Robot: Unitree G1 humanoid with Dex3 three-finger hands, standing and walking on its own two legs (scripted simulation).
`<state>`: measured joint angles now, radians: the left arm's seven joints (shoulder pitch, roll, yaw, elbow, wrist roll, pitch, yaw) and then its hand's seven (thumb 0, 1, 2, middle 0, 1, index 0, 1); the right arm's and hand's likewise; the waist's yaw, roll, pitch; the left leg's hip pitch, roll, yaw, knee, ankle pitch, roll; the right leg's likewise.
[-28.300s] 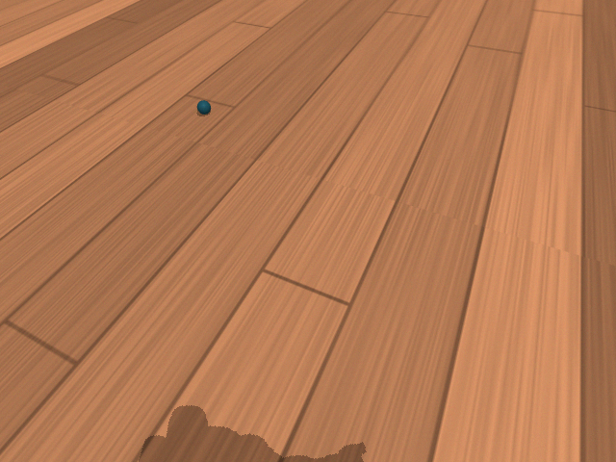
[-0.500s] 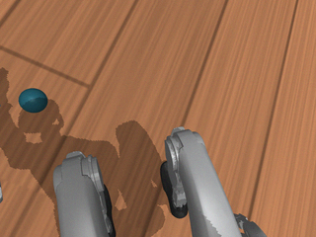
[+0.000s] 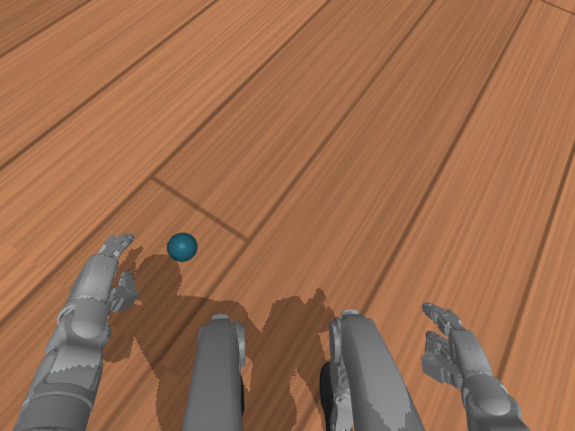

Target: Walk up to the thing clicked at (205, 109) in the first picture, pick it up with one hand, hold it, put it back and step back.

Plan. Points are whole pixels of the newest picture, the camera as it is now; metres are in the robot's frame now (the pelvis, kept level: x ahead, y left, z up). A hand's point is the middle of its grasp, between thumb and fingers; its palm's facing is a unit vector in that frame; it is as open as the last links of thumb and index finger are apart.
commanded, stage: home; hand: left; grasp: from above
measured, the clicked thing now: (182, 247) +0.53 +0.26 -0.51
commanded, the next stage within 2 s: none
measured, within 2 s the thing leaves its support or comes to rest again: neither
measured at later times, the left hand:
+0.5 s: hand (108, 327) +0.24 +0.19 +0.10, palm faces +0.11 -0.97 -0.20, open 7.4 cm
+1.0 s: hand (100, 346) +0.22 +0.18 +0.12, palm faces +0.11 -0.98 -0.19, open 7.4 cm
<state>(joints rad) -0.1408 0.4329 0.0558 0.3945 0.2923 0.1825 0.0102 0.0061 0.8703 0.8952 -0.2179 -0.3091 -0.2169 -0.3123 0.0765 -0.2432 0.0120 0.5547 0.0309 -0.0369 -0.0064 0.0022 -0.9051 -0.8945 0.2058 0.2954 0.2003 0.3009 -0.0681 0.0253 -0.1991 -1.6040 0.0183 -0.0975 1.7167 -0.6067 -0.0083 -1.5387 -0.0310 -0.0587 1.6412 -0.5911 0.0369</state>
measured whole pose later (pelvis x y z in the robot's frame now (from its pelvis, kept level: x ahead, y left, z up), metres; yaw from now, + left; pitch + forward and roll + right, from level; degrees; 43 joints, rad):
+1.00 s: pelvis +0.07 -0.01 +0.17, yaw +3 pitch +10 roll -3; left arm 0.49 0.22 0.03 -0.12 -0.05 0.45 0.01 0.01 0.90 0.89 -0.21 -0.30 -0.20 -0.30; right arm 0.27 -0.21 0.04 0.54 0.01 -0.25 -0.18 0.01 -0.90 -0.89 0.21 0.30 0.20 0.30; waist -0.03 0.04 -0.15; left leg -0.69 0.03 -0.07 1.01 -0.48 -0.02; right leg -0.63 -0.02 -0.07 0.93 -0.46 0.02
